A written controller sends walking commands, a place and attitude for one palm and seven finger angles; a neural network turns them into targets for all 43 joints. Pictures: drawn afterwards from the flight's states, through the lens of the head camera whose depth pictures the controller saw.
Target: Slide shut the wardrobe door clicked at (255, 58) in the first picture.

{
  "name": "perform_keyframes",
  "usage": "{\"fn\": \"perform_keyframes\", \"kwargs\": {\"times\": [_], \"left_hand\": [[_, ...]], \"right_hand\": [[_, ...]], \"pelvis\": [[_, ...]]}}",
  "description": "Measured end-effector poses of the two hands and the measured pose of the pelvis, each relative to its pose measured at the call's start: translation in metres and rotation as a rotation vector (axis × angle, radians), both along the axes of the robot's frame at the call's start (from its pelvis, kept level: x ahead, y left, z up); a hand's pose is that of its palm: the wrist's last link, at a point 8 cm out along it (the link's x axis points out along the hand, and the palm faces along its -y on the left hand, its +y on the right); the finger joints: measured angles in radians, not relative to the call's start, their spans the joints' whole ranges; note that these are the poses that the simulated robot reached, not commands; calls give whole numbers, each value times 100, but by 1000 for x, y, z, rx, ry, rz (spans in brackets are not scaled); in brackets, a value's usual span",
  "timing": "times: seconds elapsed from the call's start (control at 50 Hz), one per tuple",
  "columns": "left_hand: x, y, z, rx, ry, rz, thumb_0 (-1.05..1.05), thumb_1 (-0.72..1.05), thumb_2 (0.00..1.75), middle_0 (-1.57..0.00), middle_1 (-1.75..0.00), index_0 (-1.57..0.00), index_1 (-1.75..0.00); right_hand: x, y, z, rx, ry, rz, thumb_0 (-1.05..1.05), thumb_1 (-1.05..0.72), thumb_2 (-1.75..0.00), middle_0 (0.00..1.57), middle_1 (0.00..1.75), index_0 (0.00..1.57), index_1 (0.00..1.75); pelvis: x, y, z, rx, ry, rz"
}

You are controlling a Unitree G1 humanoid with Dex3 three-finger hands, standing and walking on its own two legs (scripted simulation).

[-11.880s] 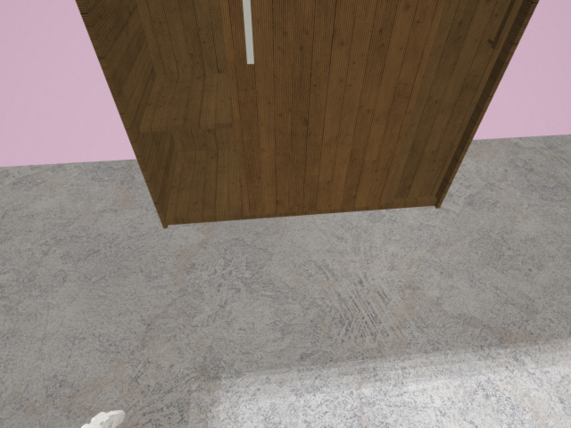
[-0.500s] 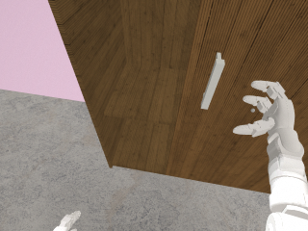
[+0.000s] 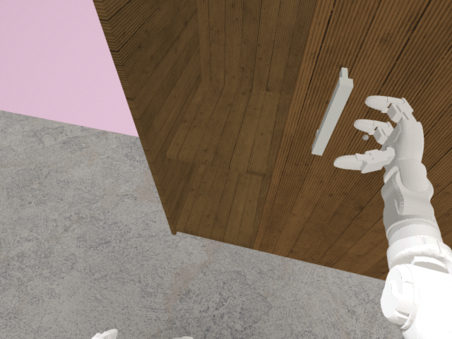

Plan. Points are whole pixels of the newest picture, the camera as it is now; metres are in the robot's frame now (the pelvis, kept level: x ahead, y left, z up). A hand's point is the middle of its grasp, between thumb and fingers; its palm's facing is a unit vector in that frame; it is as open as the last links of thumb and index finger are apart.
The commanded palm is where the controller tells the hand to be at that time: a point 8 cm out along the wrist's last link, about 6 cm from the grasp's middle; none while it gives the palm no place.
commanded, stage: move the hooked fingers beside the handle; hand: right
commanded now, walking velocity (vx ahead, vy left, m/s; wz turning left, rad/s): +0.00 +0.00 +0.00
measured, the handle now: (329, 114) +0.52 -0.12 +0.12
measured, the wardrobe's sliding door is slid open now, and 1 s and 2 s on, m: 0.37 0.37 0.37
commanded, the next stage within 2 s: feel for the door with the fingertips in 0.68 s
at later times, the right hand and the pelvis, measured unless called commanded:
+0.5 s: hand (369, 143) +0.45 -0.19 +0.12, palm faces +0.09 +1.00 +0.00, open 14.0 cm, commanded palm +0.42 -0.23 +0.12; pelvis +0.00 -0.01 +0.00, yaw +0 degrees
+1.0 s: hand (353, 140) +0.46 -0.16 +0.12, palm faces +0.07 +1.00 +0.00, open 14.0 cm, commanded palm +0.42 -0.21 +0.12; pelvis +0.01 +0.00 +0.00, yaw +0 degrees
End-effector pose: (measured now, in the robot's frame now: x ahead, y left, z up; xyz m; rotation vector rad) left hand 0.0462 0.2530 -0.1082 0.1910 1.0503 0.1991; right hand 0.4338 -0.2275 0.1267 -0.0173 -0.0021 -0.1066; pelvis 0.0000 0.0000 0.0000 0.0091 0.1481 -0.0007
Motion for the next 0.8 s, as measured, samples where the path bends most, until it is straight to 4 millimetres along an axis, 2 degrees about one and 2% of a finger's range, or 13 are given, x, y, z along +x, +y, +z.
{"fn": "perform_keyframes", "kwargs": {"times": [0.1,0.2,0.36,0.56,0.8], "left_hand": [[-11,2,-1,2,35,18,1,91,89,-21,-30,-20,-30],[-15,4,0,10,46,32,1,91,89,-21,-30,-20,-30],[-3,4,3,23,24,12,1,91,89,-21,-30,-20,-30],[14,-5,3,12,-13,-13,1,91,89,-21,-30,-20,-30],[9,-11,-1,-13,12,1,1,90,89,-21,-30,-20,-30]], "right_hand": [[-2,-4,-9,6,-4,-15,-1,50,-30,30,120,30,120],[-6,-10,-6,2,-44,-22,-1,50,-30,30,120,30,120],[-7,-19,-7,1,-7,-5,-1,50,-30,30,120,30,120],[-3,-5,-8,14,-29,16,-1,50,-30,30,120,30,120],[3,-8,-9,0,-22,-12,-1,50,-30,30,120,30,120]], "pelvis": [[0,0,-1,-1,9,9],[1,0,-1,3,7,12],[0,-2,-1,9,8,-2],[2,-7,-3,9,15,-4],[6,-6,-3,8,23,6]]}}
